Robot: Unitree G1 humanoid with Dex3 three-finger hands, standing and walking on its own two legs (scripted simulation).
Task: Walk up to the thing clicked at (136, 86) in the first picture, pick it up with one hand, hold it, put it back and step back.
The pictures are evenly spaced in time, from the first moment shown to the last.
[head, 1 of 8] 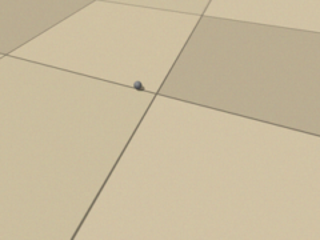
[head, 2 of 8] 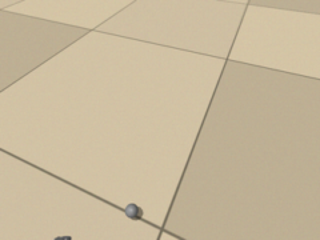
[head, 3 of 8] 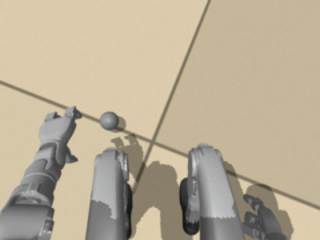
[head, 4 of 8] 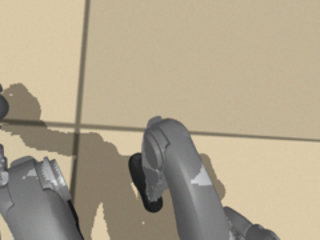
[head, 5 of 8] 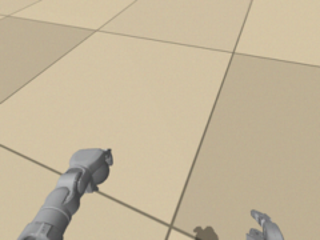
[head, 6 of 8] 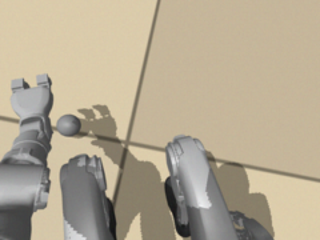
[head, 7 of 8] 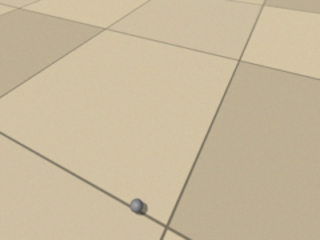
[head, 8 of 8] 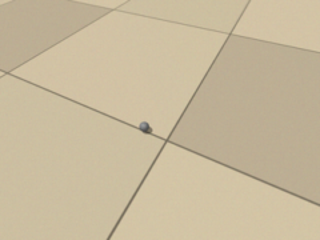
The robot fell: no
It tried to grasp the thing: yes
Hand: left
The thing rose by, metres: 0.69
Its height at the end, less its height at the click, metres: +0.00
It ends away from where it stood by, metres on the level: 0.01
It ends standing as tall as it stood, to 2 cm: yes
